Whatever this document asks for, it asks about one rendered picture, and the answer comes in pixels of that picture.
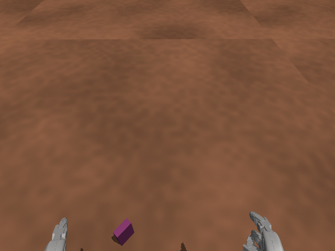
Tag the left robot hand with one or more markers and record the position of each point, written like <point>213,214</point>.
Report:
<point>59,235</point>

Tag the carton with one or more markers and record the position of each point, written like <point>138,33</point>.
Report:
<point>123,232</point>

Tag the right robot hand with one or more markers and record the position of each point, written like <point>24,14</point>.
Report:
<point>267,240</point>

